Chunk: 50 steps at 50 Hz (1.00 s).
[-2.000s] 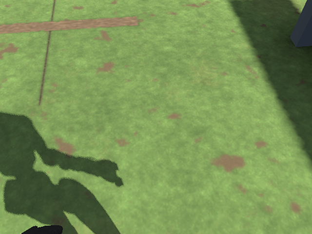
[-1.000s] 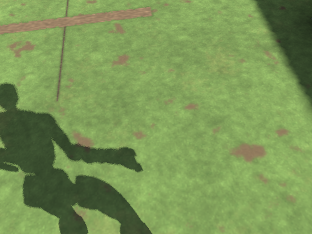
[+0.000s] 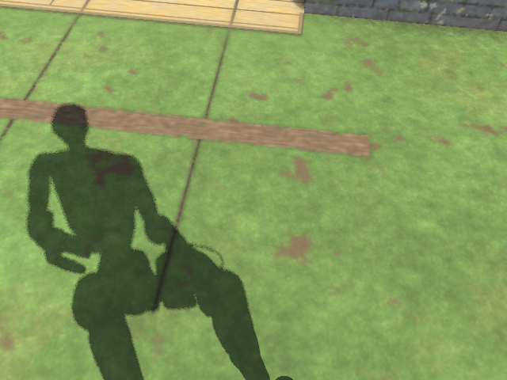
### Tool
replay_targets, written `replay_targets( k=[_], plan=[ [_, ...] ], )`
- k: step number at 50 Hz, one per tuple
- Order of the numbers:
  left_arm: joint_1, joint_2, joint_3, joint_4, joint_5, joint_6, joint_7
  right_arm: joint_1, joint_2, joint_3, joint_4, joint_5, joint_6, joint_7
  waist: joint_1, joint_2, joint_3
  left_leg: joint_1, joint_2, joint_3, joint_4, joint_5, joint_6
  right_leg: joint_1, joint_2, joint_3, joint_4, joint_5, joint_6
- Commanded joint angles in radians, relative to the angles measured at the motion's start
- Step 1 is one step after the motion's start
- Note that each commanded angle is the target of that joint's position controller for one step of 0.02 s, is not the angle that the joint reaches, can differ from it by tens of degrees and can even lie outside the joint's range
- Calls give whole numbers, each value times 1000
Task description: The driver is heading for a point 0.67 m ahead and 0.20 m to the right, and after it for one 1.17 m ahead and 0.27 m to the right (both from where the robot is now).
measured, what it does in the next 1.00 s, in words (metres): walks ahead, turning right: right foot, then left foot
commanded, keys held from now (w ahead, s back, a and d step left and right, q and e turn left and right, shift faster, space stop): w+e+shift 0.52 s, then e+shift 0.16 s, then q+shift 0.32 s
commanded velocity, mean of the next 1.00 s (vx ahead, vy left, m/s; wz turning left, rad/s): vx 0.72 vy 0.00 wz -0.59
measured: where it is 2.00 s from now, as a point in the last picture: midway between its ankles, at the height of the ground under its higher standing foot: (300, 228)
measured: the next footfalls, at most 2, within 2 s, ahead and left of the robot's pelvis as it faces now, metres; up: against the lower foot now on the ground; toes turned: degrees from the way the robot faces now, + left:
right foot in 0.08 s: +0.30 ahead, -0.03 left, +0.00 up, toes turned -5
left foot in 0.50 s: +0.73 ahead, +0.08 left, +0.00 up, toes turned -29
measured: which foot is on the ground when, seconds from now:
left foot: down 0.00-0.08, up 0.10-0.48, down 0.50-0.88, up 0.90-1.00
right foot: up 0.00-0.06, down 0.08-0.50, up 0.52-0.84, down 0.86-1.00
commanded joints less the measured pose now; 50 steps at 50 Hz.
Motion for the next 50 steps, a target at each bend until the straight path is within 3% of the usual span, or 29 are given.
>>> replay_targets(
  k=[1,3,4,5,6,7,8,9,12,16,21,23,24,25,26,27,29,32,33,34,36,39,42,43,44,45,46,48,50],
  plan=[
    [151,121,33,17,-3,-3,7,-75,-207,-50,-58,-8,-8,-41,137,146,-84,-158,269,81,206,1583,-133,443,136,-92,-29,39,-32],
    [526,217,79,127,0,11,24,-199,-243,-67,-89,-32,33,-62,340,154,-199,-231,290,72,717,1685,-136,761,161,-42,-33,-88,-91],
    [734,242,107,179,-8,18,37,-314,-248,-75,-100,-21,49,-61,477,65,-197,-393,188,100,1267,1283,-131,916,80,76,-167,-89,-190],
    [648,198,97,223,-13,37,47,-406,-37,-16,-158,-44,24,-27,330,-269,-42,-865,-26,22,1672,-66,-114,996,54,189,-26,7,-194],
    [438,250,100,136,20,26,53,-167,43,19,-241,1,11,-12,77,-319,-222,-1149,-6,-197,1825,-174,-141,1149,-121,735,-170,-174,-409],
    [358,208,106,82,21,26,59,-152,-40,29,-238,-24,-13,-3,93,-122,-258,-1167,54,-286,1713,-84,-104,1101,-219,998,-444,-652,-420],
    [308,143,95,76,23,23,64,-206,-111,22,-226,-39,-23,7,52,102,-112,-1116,117,-285,1556,24,-81,873,-200,974,-540,-813,-348],
    [282,136,90,83,20,12,62,-259,-118,20,-237,-57,-15,4,17,177,-22,-1056,152,-264,1443,28,-92,692,-159,882,-550,-736,-302],
    [265,153,84,85,12,-35,64,-289,-89,44,-254,-71,55,2,-32,154,87,-890,233,-204,1160,46,-152,347,-22,636,-579,-555,-265],
    [306,171,108,83,-6,-49,52,-500,-47,67,-334,-21,54,9,85,34,79,-756,238,-136,701,361,-179,336,61,502,-584,-304,-200],
    [345,204,134,82,-3,-36,52,-530,-78,51,-349,-11,35,2,146,-36,-10,-680,151,-131,432,415,-150,632,31,541,-417,22,-120],
    [302,252,145,69,7,-40,53,-347,-160,13,-297,-8,23,-16,46,-27,-141,-463,108,-135,406,260,-123,689,40,531,-176,258,-76],
    [236,267,147,52,8,-49,48,-143,-206,-11,-250,-11,15,-29,-79,-14,-245,-227,158,-165,434,202,-102,593,76,500,56,227,-53],
    [192,168,120,15,6,-64,51,112,-288,-48,-211,-35,12,-50,-179,88,-391,21,374,-363,443,-157,-70,438,117,416,381,-66,-52],
    [284,26,77,-58,-43,-66,47,52,-365,-67,-214,-60,21,-47,-55,463,-516,203,650,-964,213,-425,37,131,212,295,649,-643,-12],
    [256,103,72,-31,-16,-40,62,-50,-294,-74,-225,-55,36,-43,-38,329,-373,88,632,-996,180,-462,66,-15,98,239,731,-565,-17],
    [100,147,89,-29,17,-13,56,-118,-117,-31,-213,-49,41,-33,-47,44,-128,-157,520,-551,255,194,36,4,18,193,647,-455,12],
    [57,83,83,-77,39,34,31,-26,-66,-15,-119,-17,26,-23,-1,148,-79,-245,444,-254,311,808,-22,17,-12,166,573,-522,42],
    [82,75,85,-122,-83,28,42,-190,-82,-39,-167,41,21,-34,42,226,-40,-278,398,-196,269,753,-25,3,-61,191,512,-475,57],
    [40,73,73,-143,-89,27,40,-257,-93,-41,-180,50,19,-44,51,206,-19,-349,402,-152,223,722,-16,22,-66,164,418,-426,70],
    [-15,48,52,-186,-31,9,27,-274,-151,-57,-171,42,20,-53,53,124,-12,-496,368,-83,177,760,9,209,-36,123,138,-281,90],
    [-3,57,45,-174,-4,-15,-5,-203,-229,-79,-136,53,1,-44,57,103,-78,-520,353,-52,207,820,16,482,52,102,-76,-91,59],
    [75,136,70,-136,30,-27,12,-171,-260,-80,-97,73,0,-26,143,68,-135,-424,334,-76,401,952,-8,656,79,110,-218,8,-28],
    [107,179,82,-125,50,-30,27,-139,-240,-69,-87,70,4,-21,168,50,-168,-469,285,-69,556,879,-43,785,38,120,-268,233,-59],
    [157,259,91,-128,84,-24,53,-95,-175,-40,-109,26,6,-11,164,-133,-296,-690,188,-53,942,246,-108,1068,-224,324,-120,933,-165],
    [141,210,66,-159,89,-14,59,95,-118,-14,-72,40,22,0,105,-239,-581,-822,102,-231,1263,-385,-154,1273,-508,608,-83,1159,-367],
    [115,201,76,-180,46,8,58,38,-255,-54,-74,61,37,2,137,-103,-577,-843,150,-290,1311,-374,-160,1159,-443,519,-131,961,-333],
    [2,144,64,-156,-2,14,62,-72,-206,-58,-104,65,76,-21,71,4,-319,-947,219,-211,1205,-277,-187,922,-331,369,-230,516,-231],
    [-77,123,66,-145,11,19,65,-9,-167,-62,-87,55,131,-41,-5,-66,-202,-823,239,-157,1174,-196,-224,636,-277,251,-338,274,-195]
  ],
)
